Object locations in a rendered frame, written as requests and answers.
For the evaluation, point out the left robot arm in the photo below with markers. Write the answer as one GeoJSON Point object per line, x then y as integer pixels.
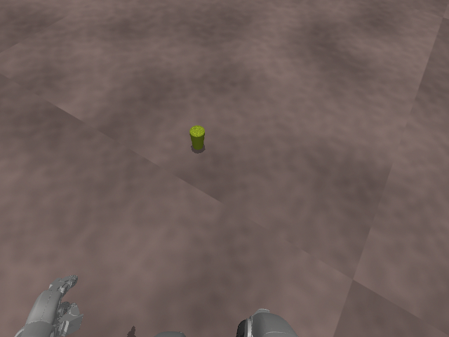
{"type": "Point", "coordinates": [37, 329]}

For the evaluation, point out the left robot hand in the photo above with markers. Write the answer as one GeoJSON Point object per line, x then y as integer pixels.
{"type": "Point", "coordinates": [48, 308]}

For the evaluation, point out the cup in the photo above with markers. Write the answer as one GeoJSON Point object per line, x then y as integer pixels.
{"type": "Point", "coordinates": [197, 134]}

